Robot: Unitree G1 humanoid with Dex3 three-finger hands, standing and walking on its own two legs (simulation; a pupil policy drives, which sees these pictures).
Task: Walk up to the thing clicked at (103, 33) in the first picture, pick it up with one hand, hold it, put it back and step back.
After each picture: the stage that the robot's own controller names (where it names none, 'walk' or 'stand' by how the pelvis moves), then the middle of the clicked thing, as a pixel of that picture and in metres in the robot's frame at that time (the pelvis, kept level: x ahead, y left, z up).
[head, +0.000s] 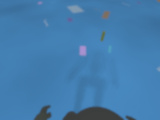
stand; (102, 36) +1.87 -0.34 -0.66
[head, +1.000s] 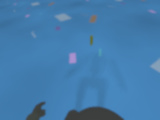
walk; (91, 40) +1.76 +0.03 -0.62
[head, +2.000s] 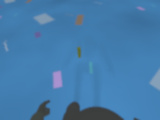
walk; (79, 52) +1.19 +0.23 -0.64
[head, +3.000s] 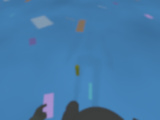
walk; (77, 70) +0.76 +0.21 -0.65
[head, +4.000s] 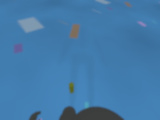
walk; (71, 88) +0.46 +0.17 -0.63
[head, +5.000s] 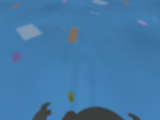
stand; (70, 97) +0.35 +0.20 -0.65
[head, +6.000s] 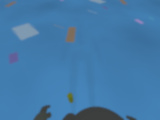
stand; (70, 98) +0.33 +0.20 -0.66
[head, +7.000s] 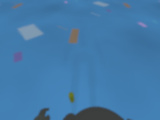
stand; (71, 97) +0.36 +0.19 -0.66
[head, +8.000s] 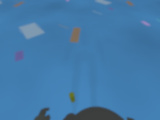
stand; (72, 97) +0.35 +0.18 -0.66
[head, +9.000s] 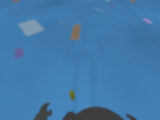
go down; (72, 95) +0.35 +0.18 -0.66
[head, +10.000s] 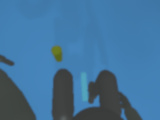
go down; (58, 55) +0.44 +0.21 -0.24
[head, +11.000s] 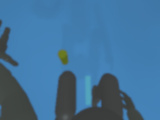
approach; (64, 58) +0.44 +0.20 -0.26
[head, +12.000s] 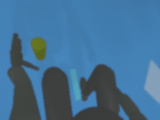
close in; (39, 51) +0.43 +0.24 -0.16
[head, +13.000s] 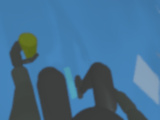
close; (30, 49) +0.43 +0.26 -0.16
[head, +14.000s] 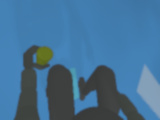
lift; (42, 58) +0.35 +0.24 -0.16
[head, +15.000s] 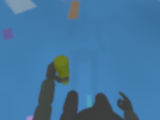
lift; (63, 72) +0.31 +0.17 +0.03
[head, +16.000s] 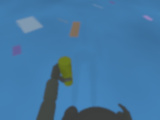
hold; (66, 73) +0.31 +0.15 +0.05
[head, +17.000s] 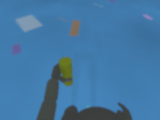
hold; (67, 73) +0.31 +0.15 +0.04
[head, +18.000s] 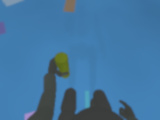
crouch; (63, 67) +0.36 +0.16 -0.02
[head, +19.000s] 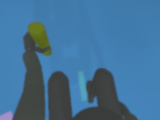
lower; (43, 43) +0.49 +0.23 -0.06
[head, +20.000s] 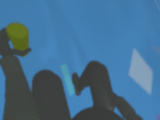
lower; (20, 43) +0.46 +0.27 -0.17
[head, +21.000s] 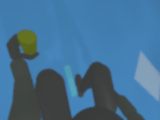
lower; (29, 48) +0.44 +0.25 -0.17
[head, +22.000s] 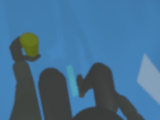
lower; (31, 50) +0.42 +0.26 -0.17
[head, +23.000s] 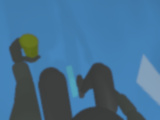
lower; (31, 51) +0.41 +0.26 -0.17
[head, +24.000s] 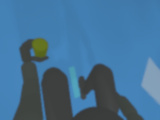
open; (40, 52) +0.41 +0.23 -0.17
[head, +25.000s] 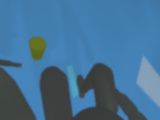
rise; (37, 51) +0.41 +0.24 -0.17
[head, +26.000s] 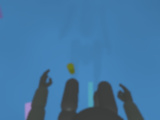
walk; (71, 69) +0.41 +0.17 -0.39
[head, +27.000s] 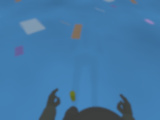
stand; (72, 96) +0.35 +0.16 -0.60
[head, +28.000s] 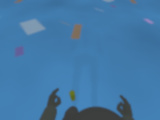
stand; (72, 96) +0.35 +0.16 -0.60
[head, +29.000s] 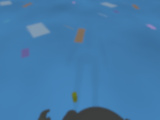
stand; (74, 97) +0.36 +0.15 -0.64
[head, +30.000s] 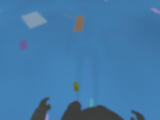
walk; (76, 87) +0.40 +0.15 -0.63
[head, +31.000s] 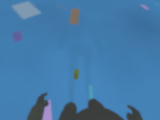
walk; (76, 74) +0.55 +0.12 -0.64
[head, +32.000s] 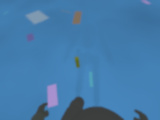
walk; (77, 62) +0.83 +0.24 -0.63
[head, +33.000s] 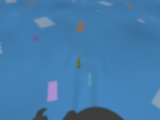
stand; (78, 63) +0.99 +0.17 -0.65
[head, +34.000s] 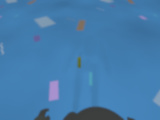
stand; (79, 62) +0.99 +0.17 -0.66
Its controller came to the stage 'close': yes
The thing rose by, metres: 0.68
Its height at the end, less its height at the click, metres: +0.00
